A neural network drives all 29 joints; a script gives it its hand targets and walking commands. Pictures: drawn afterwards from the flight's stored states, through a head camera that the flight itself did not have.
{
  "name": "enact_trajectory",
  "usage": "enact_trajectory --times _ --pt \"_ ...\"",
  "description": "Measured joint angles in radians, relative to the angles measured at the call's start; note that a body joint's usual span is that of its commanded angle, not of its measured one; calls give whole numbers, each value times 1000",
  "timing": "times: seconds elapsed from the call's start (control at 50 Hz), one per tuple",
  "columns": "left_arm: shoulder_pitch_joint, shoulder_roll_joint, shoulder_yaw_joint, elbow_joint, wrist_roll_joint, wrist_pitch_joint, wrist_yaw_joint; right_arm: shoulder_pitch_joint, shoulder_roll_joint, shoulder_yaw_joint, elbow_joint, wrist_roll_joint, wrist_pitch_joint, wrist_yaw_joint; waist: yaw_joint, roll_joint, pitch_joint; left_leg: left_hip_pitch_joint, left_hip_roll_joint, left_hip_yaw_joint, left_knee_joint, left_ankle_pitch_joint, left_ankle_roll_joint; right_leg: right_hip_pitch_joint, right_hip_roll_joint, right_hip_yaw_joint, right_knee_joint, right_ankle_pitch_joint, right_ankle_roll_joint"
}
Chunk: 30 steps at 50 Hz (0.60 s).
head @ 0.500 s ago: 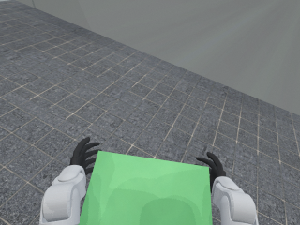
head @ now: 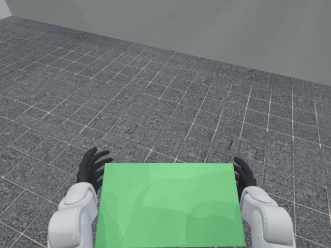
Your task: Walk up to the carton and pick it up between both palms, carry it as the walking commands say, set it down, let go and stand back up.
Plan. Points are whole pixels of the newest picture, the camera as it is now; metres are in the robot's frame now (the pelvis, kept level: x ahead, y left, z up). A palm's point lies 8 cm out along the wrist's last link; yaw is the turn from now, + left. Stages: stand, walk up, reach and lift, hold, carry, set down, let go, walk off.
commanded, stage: carry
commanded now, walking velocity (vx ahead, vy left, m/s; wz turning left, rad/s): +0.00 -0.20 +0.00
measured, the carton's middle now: (167, 207) +0.24 +0.00 -0.03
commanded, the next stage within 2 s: none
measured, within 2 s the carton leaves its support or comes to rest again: neither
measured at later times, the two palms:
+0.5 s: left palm (79, 181) +0.27 +0.20 +0.06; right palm (231, 183) +0.27 -0.14 +0.05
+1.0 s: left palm (64, 170) +0.29 +0.24 +0.07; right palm (213, 171) +0.30 -0.11 +0.05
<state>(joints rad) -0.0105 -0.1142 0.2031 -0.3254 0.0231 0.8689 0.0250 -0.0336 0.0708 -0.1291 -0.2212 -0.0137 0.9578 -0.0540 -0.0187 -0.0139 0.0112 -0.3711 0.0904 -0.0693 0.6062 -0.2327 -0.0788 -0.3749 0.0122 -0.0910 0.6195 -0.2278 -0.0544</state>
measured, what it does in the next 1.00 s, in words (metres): shifts its weight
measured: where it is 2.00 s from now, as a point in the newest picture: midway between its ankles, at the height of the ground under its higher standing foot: outside the picture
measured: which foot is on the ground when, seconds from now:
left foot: down 0.00-1.00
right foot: down 0.00-1.00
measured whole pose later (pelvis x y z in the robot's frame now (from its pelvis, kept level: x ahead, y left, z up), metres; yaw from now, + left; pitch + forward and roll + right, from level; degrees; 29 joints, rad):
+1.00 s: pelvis +0.04 +0.05 +0.01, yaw +2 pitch +2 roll +0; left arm -0.06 -0.10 0.22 -0.27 0.04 0.89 0.02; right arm -0.04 0.12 -0.16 -0.18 -0.07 0.93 -0.03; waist 0.02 -0.04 -0.03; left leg -0.36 0.04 0.00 0.57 -0.25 -0.04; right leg -0.36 -0.07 -0.08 0.60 -0.27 0.02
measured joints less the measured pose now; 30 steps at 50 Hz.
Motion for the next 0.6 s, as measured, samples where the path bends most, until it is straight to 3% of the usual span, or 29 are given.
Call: enact_trajectory --times 0.08,0.14,0.22,0.32,0.38,0.46,0.6 --pt "12 -14 5 -169 -24 100 11 25 38 -28 -151 37 71 -6 -3 -24 22 -51 23 23 50 -20 14 -45 -2 -15 47 -14 -11" --pt "36 -13 0 -203 -22 151 12 44 48 -27 -191 32 128 -10 2 -34 -5 -64 26 28 55 8 -28 -69 -4 -11 78 -31 -8" --pt "27 -4 -6 -70 12 153 10 31 40 -32 -78 -12 145 -1 15 -23 -52 -47 26 25 27 10 -38 -48 -4 -16 45 -24 -1" --pt "1 -15 1 -57 15 147 13 21 28 -30 -59 -10 119 7 18 -21 -48 -57 21 27 41 -52 8 -38 -12 -25 19 -11 -2" --pt "-29 -11 9 -21 21 109 9 -13 37 -46 -23 -23 80 14 15 -21 -41 -39 13 33 13 36 -7 -36 -19 -14 30 -17 8" --pt "-64 6 3 123 51 54 0 -42 14 -42 107 -46 29 21 9 -19 -72 -22 -6 43 -10 20 -6 -19 -39 -7 6 -17 27" --pt "-63 12 18 93 31 23 -3 -50 22 -31 98 -37 -16 14 9 -29 -45 -11 -24 58 -34 18 18 -5 -56 5 -27 -8 51"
